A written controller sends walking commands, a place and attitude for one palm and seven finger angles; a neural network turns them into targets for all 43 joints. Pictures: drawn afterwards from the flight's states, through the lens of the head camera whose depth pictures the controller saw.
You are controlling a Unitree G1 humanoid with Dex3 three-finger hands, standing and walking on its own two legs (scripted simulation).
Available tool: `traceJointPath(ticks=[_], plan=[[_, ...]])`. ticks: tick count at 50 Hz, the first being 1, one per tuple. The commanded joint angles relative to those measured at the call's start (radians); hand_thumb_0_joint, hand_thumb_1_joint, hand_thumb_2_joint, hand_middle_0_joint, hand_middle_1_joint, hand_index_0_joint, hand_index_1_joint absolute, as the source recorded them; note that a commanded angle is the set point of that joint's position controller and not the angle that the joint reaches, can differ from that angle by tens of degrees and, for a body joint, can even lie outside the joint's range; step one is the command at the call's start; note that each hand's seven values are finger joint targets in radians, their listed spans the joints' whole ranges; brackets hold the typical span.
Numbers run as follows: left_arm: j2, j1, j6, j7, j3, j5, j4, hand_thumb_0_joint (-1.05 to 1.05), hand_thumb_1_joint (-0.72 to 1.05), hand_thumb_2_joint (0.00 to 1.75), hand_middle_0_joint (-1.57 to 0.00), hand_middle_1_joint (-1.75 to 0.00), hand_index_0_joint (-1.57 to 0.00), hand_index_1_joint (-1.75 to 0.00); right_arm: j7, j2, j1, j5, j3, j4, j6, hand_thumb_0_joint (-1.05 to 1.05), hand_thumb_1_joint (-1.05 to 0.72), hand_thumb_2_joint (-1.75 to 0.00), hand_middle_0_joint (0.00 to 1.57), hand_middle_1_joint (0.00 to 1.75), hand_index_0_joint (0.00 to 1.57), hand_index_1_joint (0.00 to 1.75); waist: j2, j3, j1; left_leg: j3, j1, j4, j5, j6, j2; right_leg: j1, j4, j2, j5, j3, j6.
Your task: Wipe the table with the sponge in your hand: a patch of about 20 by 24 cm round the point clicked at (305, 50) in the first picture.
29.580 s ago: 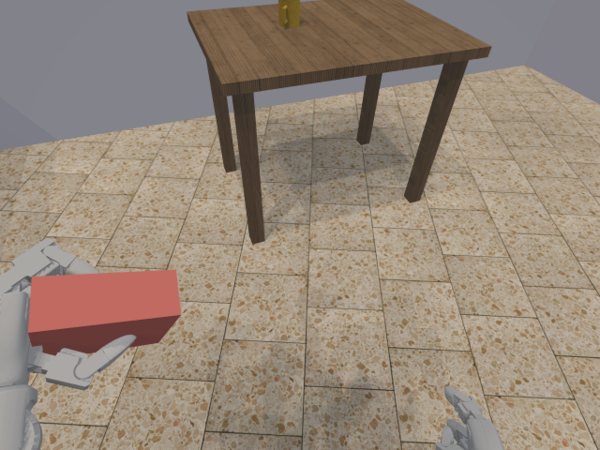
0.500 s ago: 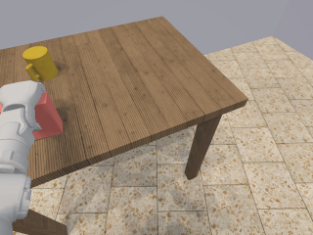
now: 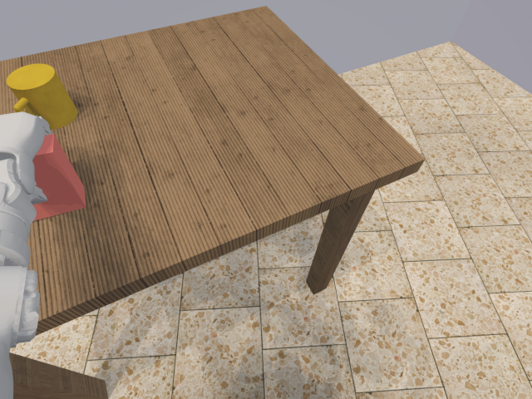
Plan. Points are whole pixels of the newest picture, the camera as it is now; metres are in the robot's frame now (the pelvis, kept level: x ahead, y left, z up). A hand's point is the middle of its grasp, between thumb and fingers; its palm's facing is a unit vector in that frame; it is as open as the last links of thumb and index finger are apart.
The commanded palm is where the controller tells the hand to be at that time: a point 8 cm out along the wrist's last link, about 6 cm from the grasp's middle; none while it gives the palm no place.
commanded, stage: wipe forward along the middle lane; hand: left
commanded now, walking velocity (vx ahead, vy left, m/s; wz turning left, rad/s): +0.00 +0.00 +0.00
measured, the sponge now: (36, 190) +0.42 +0.37 +0.05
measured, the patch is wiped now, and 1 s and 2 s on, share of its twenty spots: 0.85 0.90 0.95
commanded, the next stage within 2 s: slide back across to the first lane in 0.30 s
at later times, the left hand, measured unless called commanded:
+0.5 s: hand (21, 144) +0.47 +0.39 +0.10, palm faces -0.16 +0.02 -0.99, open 9.4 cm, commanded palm +0.47 +0.39 +0.14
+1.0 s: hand out of the picture +0.44 +0.45 +0.10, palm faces -0.15 -0.01 -0.99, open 9.4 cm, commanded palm +0.44 +0.44 +0.15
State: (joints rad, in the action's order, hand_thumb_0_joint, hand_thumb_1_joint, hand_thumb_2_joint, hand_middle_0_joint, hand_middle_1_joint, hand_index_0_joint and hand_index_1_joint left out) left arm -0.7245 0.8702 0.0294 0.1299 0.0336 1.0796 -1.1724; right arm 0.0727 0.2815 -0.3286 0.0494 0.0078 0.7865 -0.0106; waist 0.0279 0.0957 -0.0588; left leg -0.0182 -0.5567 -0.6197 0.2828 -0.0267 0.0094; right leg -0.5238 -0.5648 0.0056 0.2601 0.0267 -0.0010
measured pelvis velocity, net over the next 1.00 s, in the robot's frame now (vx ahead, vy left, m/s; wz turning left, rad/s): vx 0.03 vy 0.02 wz -0.01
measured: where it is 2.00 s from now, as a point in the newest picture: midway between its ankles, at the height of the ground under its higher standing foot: outside the picture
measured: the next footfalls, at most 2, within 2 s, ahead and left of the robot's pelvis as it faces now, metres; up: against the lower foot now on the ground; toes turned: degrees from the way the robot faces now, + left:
none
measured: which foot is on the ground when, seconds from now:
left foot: down 0.00-1.00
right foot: down 0.00-1.00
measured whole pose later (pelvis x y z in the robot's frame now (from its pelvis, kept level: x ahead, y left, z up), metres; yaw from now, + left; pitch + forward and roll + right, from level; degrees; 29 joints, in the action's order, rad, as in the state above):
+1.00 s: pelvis +0.03 +0.02 +0.00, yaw -1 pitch +17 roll -3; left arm -0.92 0.83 -0.11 0.01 0.22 1.11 -1.14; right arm 0.07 0.30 -0.32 0.04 0.01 0.75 -0.12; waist 0.02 0.10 -0.06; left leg -0.02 -0.62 -0.68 0.35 -0.04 0.02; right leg -0.56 -0.57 0.01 0.30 0.03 0.01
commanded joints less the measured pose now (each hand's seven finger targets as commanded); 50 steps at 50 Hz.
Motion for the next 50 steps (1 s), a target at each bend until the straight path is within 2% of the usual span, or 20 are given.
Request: traceJointPath(ticks=[1,4,8,10,18,20,22,24,25,27,30,32,34,36,40,42,44,47,49,50], plan=[[-0.339,0.399,0.029,0.035,0.052,0.033,0.123,0.0,0.1,1.3,-1.2,-1.6,-1.2,-1.6,0.017,0.186,-0.087,-0.005,0.049,-0.065,0.024,0.0,-0.9,-0.9,0.2,0.3,0.2,0.3,0.025,0.259,-0.027,0.015,0.144,0.069,-0.176,-0.019,-0.026,0.118,0.06,0.051,-0.164,-0.013,-0.045],[-0.315,0.41,0.027,0.024,0.019,0.047,0.087,0.0,0.1,1.3,-1.2,-1.6,-1.2,-1.6,0.017,0.181,-0.108,-0.004,0.047,-0.069,0.024,0.0,-0.9,-0.9,0.2,0.3,0.2,0.3,0.03,0.26,-0.038,0.017,0.136,0.053,-0.178,-0.018,-0.027,0.093,0.05,0.053,-0.162,-0.011,-0.043],[-0.346,0.454,0.016,0.01,0.023,0.06,0.087,0.0,0.1,1.3,-1.2,-1.6,-1.2,-1.6,0.02,0.184,-0.133,-0.006,0.048,-0.07,0.016,0.0,-0.9,-0.9,0.2,0.3,0.2,0.3,0.044,0.292,-0.05,0.022,0.146,0.03,-0.216,-0.016,-0.022,0.071,0.031,0.056,-0.185,-0.007,-0.044],[-0.343,0.42,0.016,0.005,0.028,0.052,0.078,0.0,0.1,1.3,-1.2,-1.6,-1.2,-1.6,0.017,0.184,-0.135,-0.006,0.047,-0.077,0.013,0.0,-0.9,-0.9,0.2,0.3,0.2,0.3,0.049,0.291,-0.037,0.016,0.136,0.024,-0.219,-0.015,-0.024,0.08,0.03,0.057,-0.193,-0.008,-0.044],[-0.442,0.51,-0.007,-0.014,0.064,0.063,0.068,0.0,0.1,1.3,-1.2,-1.6,-1.2,-1.6,0.025,0.195,-0.177,-0.01,0.042,-0.064,0.0,0.0,-0.9,-0.9,0.2,0.3,0.2,0.3,0.062,0.32,-0.058,0.018,0.117,-0.006,-0.231,-0.021,-0.025,0.06,0.017,0.059,-0.204,-0.015,-0.042],[-0.425,0.512,-0.005,-0.019,0.045,0.064,0.059,0.0,0.1,1.3,-1.2,-1.6,-1.2,-1.6,0.026,0.194,-0.179,-0.007,0.042,-0.07,-0.003,0.0,-0.9,-0.9,0.2,0.3,0.2,0.3,0.058,0.311,-0.066,0.013,0.1,-0.009,-0.214,-0.022,-0.025,0.058,0.02,0.058,-0.201,-0.018,-0.039],[-0.491,0.489,-0.019,-0.031,0.096,0.071,0.087,0.0,0.1,1.3,-1.2,-1.6,-1.2,-1.6,0.025,0.195,-0.188,-0.011,0.041,-0.07,-0.011,0.0,-0.9,-0.9,0.2,0.3,0.2,0.3,0.105,0.392,-0.033,0.014,0.138,-0.018,-0.288,-0.017,-0.024,0.096,0.003,0.061,-0.248,-0.018,-0.046],[-0.496,0.458,-0.015,-0.042,0.101,0.063,0.067,0.0,0.1,1.3,-1.2,-1.6,-1.2,-1.6,0.022,0.197,-0.182,-0.009,0.039,-0.074,-0.02,0.0,-0.9,-0.9,0.2,0.3,0.2,0.3,0.076,0.351,-0.035,0.007,0.112,-0.019,-0.272,-0.02,-0.025,0.103,0.012,0.062,-0.252,-0.019,-0.043],[-0.538,0.468,-0.022,-0.043,0.133,0.06,0.096,0.0,0.1,1.3,-1.2,-1.6,-1.2,-1.6,0.023,0.2,-0.178,-0.009,0.038,-0.076,-0.024,0.0,-0.9,-0.9,0.2,0.3,0.2,0.3,0.071,0.38,-0.025,0.005,0.105,-0.018,-0.282,-0.021,-0.024,0.135,0.008,0.059,-0.274,-0.023,-0.042],[-0.585,0.459,-0.036,-0.053,0.17,0.059,0.113,0.0,0.1,1.3,-1.2,-1.6,-1.2,-1.6,0.023,0.204,-0.176,-0.011,0.038,-0.075,-0.035,0.0,-0.9,-0.9,0.2,0.3,0.2,0.3,0.097,0.414,-0.013,0.006,0.125,-0.022,-0.333,-0.021,-0.024,0.153,0.001,0.06,-0.309,-0.024,-0.043],[-0.605,0.416,-0.042,-0.053,0.19,0.064,0.108,0.0,0.1,1.3,-1.2,-1.6,-1.2,-1.6,0.018,0.209,-0.159,-0.01,0.038,-0.08,-0.05,0.0,-0.9,-0.9,0.2,0.3,0.2,0.3,0.09,0.384,-0.004,-0.001,0.105,-0.017,-0.317,-0.022,-0.026,0.168,0.01,0.06,-0.305,-0.027,-0.042],[-0.662,0.428,-0.059,-0.053,0.229,0.075,0.145,0.0,0.1,1.3,-1.2,-1.6,-1.2,-1.6,0.018,0.212,-0.154,-0.013,0.038,-0.076,-0.061,0.0,-0.9,-0.9,0.2,0.3,0.2,0.3,0.14,0.426,0.011,0.003,0.139,-0.022,-0.384,-0.02,-0.025,0.178,0.0,0.06,-0.337,-0.026,-0.047],[-0.653,0.385,-0.055,-0.051,0.236,0.073,0.131,0.0,0.1,1.3,-1.2,-1.6,-1.2,-1.6,0.014,0.217,-0.143,-0.012,0.042,-0.074,-0.069,0.0,-0.9,-0.9,0.2,0.3,0.2,0.3,0.119,0.399,0.015,0.003,0.141,-0.023,-0.4,-0.018,-0.023,0.172,0.002,0.062,-0.342,-0.02,-0.047],[-0.65,0.405,-0.078,-0.059,0.245,0.057,0.198,0.0,0.1,1.3,-1.2,-1.6,-1.2,-1.6,0.015,0.214,-0.143,-0.013,0.049,-0.081,-0.07,0.0,-0.9,-0.9,0.2,0.3,0.2,0.3,0.16,0.454,0.018,0.007,0.202,-0.025,-0.482,-0.017,-0.018,0.183,0.001,0.063,-0.379,-0.017,-0.05],[-0.591,0.326,-0.099,-0.073,0.225,0.039,0.194,0.0,0.1,1.3,-1.2,-1.6,-1.2,-1.6,0.013,0.216,-0.145,-0.01,0.059,-0.079,-0.079,0.0,-0.9,-0.9,0.2,0.3,0.2,0.3,0.14,0.416,0.007,0.016,0.241,-0.04,-0.552,-0.015,-0.009,0.133,0.005,0.069,-0.366,-0.007,-0.044],[-0.62,0.321,-0.117,-0.078,0.251,0.043,0.208,0.0,0.1,1.3,-1.2,-1.6,-1.2,-1.6,0.015,0.221,-0.15,-0.012,0.063,-0.069,-0.085,0.0,-0.9,-0.9,0.2,0.3,0.2,0.3,0.157,0.427,0.014,0.03,0.284,-0.05,-0.638,-0.007,-0.004,0.109,0.0,0.072,-0.365,-0.005,-0.045],[-0.581,0.308,-0.122,-0.079,0.224,0.042,0.206,0.0,0.1,1.3,-1.2,-1.6,-1.2,-1.6,0.016,0.219,-0.142,-0.01,0.066,-0.072,-0.089,0.0,-0.9,-0.9,0.2,0.3,0.2,0.3,0.124,0.39,0.002,0.026,0.266,-0.049,-0.608,-0.009,-0.006,0.097,0.007,0.072,-0.353,-0.001,-0.044],[-0.623,0.312,-0.134,-0.076,0.255,0.05,0.229,0.0,0.1,1.3,-1.2,-1.6,-1.2,-1.6,0.015,0.222,-0.138,-0.014,0.066,-0.067,-0.097,0.0,-0.9,-0.9,0.2,0.3,0.2,0.3,0.196,0.408,0.019,0.045,0.322,-0.055,-0.705,0.012,0.0,0.063,-0.004,0.073,-0.34,0.007,-0.051],[-0.556,0.278,-0.131,-0.075,0.214,0.046,0.201,0.0,0.1,1.3,-1.2,-1.6,-1.2,-1.6,0.012,0.217,-0.132,-0.013,0.069,-0.074,-0.097,0.0,-0.9,-0.9,0.2,0.3,0.2,0.3,0.155,0.366,0.009,0.043,0.307,-0.057,-0.656,0.009,-0.002,0.043,0.004,0.075,-0.301,0.009,-0.049],[-0.578,0.294,-0.131,-0.073,0.227,0.047,0.202,0.0,0.1,1.3,-1.2,-1.6,-1.2,-1.6,0.015,0.222,-0.128,-0.014,0.067,-0.073,-0.099,0.0,-0.9,-0.9,0.2,0.3,0.2,0.3,0.134,0.361,0.005,0.044,0.29,-0.05,-0.612,0.008,-0.002,0.05,0.005,0.075,-0.295,0.009,-0.05]])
